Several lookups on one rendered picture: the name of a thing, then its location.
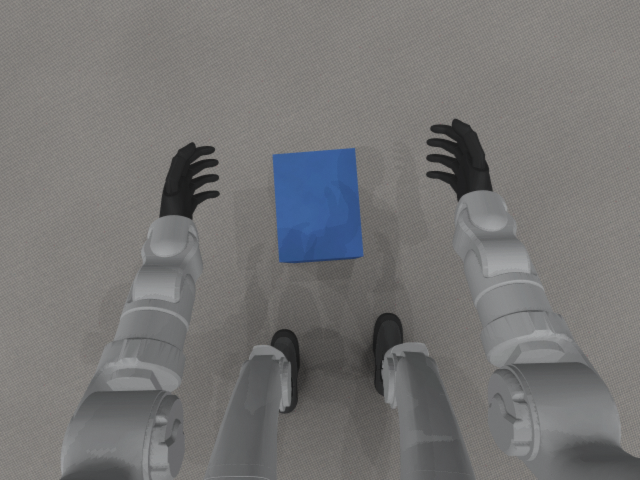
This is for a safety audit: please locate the robot left hand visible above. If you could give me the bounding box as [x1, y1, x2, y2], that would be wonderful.
[159, 142, 220, 220]

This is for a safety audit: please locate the right robot upper arm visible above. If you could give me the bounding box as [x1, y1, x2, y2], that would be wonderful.
[488, 362, 640, 480]

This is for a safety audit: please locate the robot right forearm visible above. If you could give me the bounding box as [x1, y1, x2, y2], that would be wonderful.
[452, 190, 621, 440]

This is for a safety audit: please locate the left robot upper arm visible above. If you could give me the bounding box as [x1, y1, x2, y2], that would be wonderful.
[59, 390, 185, 480]

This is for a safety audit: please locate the carton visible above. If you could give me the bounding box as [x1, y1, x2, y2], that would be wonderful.
[272, 148, 363, 263]

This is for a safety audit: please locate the right robot shin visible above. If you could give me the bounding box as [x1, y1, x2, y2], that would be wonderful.
[381, 342, 439, 387]

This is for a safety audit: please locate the robot right hand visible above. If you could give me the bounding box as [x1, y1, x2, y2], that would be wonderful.
[426, 119, 493, 202]

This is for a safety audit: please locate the right robot foot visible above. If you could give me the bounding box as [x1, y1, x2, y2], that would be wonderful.
[373, 313, 403, 396]

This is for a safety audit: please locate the robot left forearm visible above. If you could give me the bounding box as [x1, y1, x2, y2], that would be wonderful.
[61, 215, 203, 474]

